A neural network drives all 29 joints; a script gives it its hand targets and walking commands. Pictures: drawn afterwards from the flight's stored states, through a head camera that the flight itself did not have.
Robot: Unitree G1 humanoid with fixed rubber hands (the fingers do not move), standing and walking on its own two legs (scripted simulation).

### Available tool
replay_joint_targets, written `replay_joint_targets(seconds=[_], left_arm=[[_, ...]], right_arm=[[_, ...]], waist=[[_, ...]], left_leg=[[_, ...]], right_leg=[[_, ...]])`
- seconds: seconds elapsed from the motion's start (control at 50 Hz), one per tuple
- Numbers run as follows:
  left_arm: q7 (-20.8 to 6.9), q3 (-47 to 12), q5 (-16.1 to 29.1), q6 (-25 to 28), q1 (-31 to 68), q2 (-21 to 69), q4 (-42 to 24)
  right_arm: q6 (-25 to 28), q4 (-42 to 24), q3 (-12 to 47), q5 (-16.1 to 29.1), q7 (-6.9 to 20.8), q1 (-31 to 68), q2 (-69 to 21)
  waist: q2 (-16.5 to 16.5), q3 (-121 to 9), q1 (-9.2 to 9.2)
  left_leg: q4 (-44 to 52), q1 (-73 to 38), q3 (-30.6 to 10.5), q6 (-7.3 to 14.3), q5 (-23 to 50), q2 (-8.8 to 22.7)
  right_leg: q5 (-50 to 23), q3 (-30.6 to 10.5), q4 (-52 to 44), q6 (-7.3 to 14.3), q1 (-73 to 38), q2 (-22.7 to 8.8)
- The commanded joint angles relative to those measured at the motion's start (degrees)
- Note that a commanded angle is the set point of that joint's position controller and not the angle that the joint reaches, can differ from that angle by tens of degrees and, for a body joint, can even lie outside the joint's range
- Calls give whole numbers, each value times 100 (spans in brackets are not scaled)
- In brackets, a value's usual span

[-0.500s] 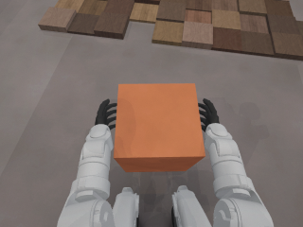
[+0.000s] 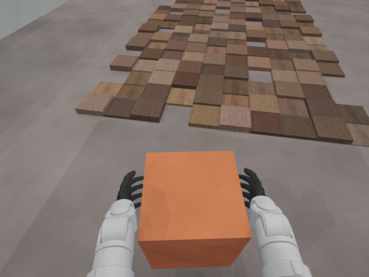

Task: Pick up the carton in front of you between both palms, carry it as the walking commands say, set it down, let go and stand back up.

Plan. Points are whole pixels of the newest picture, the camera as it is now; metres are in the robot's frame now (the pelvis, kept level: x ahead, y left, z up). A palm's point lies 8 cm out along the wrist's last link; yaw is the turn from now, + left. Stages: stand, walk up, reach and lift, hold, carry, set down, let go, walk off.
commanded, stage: reach and lift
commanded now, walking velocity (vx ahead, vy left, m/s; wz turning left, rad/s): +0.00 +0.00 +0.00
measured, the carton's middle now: (190, 212) +0.31 +0.00 -0.07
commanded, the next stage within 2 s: hold in 1.14 s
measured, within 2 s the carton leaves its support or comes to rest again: neither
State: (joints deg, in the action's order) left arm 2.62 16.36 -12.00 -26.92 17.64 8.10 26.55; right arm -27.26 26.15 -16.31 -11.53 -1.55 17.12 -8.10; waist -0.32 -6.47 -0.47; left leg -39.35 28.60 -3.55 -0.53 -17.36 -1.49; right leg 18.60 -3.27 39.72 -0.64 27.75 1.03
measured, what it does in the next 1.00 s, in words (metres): stands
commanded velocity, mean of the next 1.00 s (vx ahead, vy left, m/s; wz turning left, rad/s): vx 0.00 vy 0.00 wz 0.00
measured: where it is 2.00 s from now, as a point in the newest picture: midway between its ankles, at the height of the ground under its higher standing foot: outside the picture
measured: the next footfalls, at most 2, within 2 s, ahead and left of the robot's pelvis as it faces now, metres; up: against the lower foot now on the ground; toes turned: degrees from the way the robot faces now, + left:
none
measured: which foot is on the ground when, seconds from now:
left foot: down 0.00-1.00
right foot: down 0.00-1.00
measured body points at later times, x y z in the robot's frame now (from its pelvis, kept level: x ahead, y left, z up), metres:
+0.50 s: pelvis -0.01 +0.00 +0.02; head -0.03 +0.00 +0.47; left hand +0.30 +0.15 +0.04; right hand +0.30 -0.15 +0.04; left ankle +0.03 +0.13 -0.72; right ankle +0.01 -0.13 -0.72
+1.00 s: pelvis +0.01 +0.00 +0.03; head -0.02 +0.00 +0.47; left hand +0.31 +0.15 +0.05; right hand +0.31 -0.15 +0.05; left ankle +0.03 +0.13 -0.72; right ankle +0.01 -0.13 -0.72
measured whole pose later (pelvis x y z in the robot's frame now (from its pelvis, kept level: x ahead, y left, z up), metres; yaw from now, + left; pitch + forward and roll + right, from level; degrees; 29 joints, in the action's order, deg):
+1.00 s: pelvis +0.01 +0.00 +0.03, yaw +0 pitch -5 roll +0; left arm 0.2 13.1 -15.6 -38.4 14.4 8.6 16.0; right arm -38.6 16.0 -12.7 -15.1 0.7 14.1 -8.5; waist -0.3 1.4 -0.1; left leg -22.8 6.0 -3.7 -0.4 -11.5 -0.9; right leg 12.5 -3.5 22.8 -0.4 5.1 0.7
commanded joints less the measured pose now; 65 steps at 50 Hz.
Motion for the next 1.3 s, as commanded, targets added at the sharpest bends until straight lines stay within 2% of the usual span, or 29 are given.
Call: replay_joint_targets(seconds=[0.0, 0.08, 0.16, 0.24, 0.4, 0.62, 0.86, 1.12, 1.22, 1.28], left_arm=[[-1535, -3582, 1069, -144, 2817, 5955, -222], [-1579, -3545, 1050, -459, 2681, 5794, -450], [-1649, -3196, 855, -676, 2735, 5621, -340], [-1743, -2949, 742, -671, 3229, 5641, -184], [-1764, -3122, 877, -609, 3638, 5830, -335], [-1693, -3197, 852, -739, 3135, 5655, -610], [-1625, -3458, 1016, -895, 2515, 5554, -1187], [-1600, -3609, 1115, -1064, 2415, 5422, -1569], [-1536, -4016, 1360, -1277, 2192, 5360, -2188], [-1489, -3810, 1230, -1462, 2017, 5119, -2118]], right_arm=[[-101, -295, 3598, 1060, 1455, 2967, -5859], [-410, -481, 3564, 1006, 1471, 2816, -5729], [-612, -335, 3167, 777, 1506, 2829, -5584], [-602, -163, 2903, 674, 1581, 3290, -5625], [-541, -371, 3120, 813, 1634, 3780, -5761], [-668, -642, 3160, 773, 1598, 3241, -5522], [-831, -1219, 3444, 980, 1529, 2633, -5463], [-1003, -1586, 3604, 1074, 1471, 2514, -5385], [-1219, -2185, 4011, 1303, 1406, 2299, -5341], [-1401, -2102, 3784, 1171, 1360, 2073, -5091]], waist=[[16, -1891, 19], [-18, -1207, 28], [-21, -519, 18], [2, -372, 17], [52, -983, 33], [54, -934, 19], [42, -944, 34], [19, -829, 37], [23, -1086, 44], [32, -577, 35]], left_leg=[[789, -1719, -139, 28, 1879, -444], [1229, -1996, -117, 36, 1605, -407], [1502, -1998, -91, 74, 866, -364], [1530, -1964, -28, 109, 331, -333], [1512, -2232, -16, 87, 584, -339], [1707, -2541, -40, 36, 1285, -350], [1814, -2805, -92, 16, 1964, -387], [1871, -2873, -86, 19, 1919, -405], [1939, -3136, -119, -16, 2398, -399], [2052, -2991, -88, -9, 1945, -390]], right_leg=[[-1889, -157, -876, 41, -1425, 435], [-1661, -156, -1331, 56, -1737, 402], [-906, -131, -1606, 112, -1668, 355], [-344, -95, -1640, 155, -1608, 326], [-597, -58, -1597, 141, -1896, 347], [-1274, -49, -1777, 99, -2203, 401], [-1968, -102, -1895, 49, -2533, 427], [-1966, -116, -1966, 30, -2589, 421], [-2437, -136, -2028, -4, -2865, 413], [-1955, -129, -2142, 24, -2727, 407]])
